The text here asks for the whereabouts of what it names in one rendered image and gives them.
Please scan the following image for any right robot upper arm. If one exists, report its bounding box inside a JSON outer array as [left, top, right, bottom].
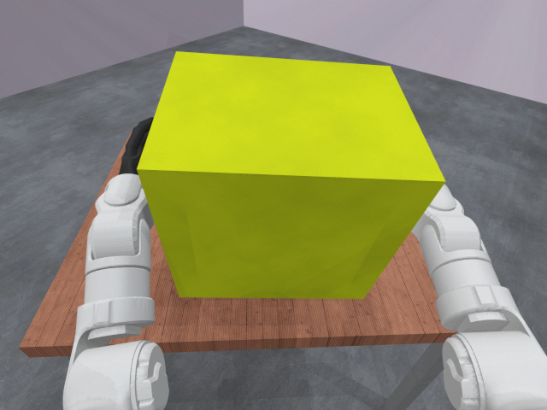
[[442, 331, 547, 410]]

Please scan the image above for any left robot upper arm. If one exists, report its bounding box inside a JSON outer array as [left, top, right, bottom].
[[65, 340, 169, 410]]

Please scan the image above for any left robot forearm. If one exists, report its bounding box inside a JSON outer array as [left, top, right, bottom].
[[63, 173, 155, 410]]

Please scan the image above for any right robot forearm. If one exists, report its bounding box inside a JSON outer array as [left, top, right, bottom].
[[411, 184, 547, 361]]

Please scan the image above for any table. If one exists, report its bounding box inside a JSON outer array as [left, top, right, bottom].
[[19, 131, 458, 410]]

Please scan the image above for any robot left hand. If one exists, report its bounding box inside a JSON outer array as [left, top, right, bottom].
[[119, 117, 154, 175]]

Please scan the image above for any carton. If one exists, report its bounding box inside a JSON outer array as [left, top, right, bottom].
[[137, 51, 446, 299]]

